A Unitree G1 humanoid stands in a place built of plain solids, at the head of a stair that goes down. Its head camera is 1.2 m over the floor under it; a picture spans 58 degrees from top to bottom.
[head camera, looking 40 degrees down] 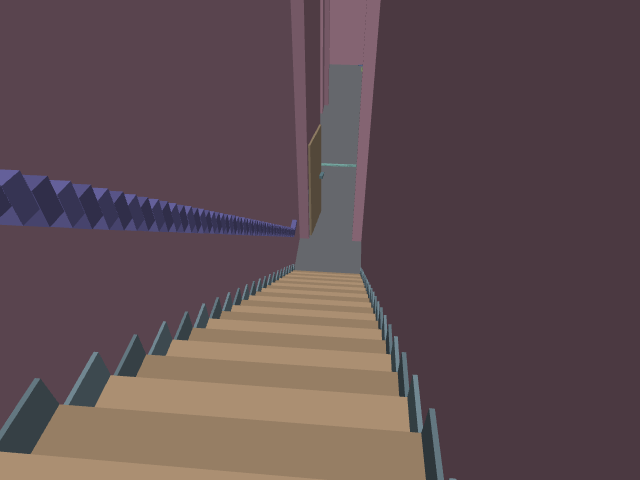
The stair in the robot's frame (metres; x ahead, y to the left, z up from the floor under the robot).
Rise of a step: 0.21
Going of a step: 0.25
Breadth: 1.29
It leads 5 degrees to the right of straight ahead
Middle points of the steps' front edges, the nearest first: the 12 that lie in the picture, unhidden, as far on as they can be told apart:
0.49 0.31 0.00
0.74 0.29 -0.21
0.99 0.27 -0.42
1.24 0.25 -0.63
1.49 0.23 -0.84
1.74 0.21 -1.05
2.00 0.19 -1.26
2.25 0.16 -1.47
2.50 0.14 -1.68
2.75 0.12 -1.89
3.00 0.10 -2.10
3.25 0.08 -2.31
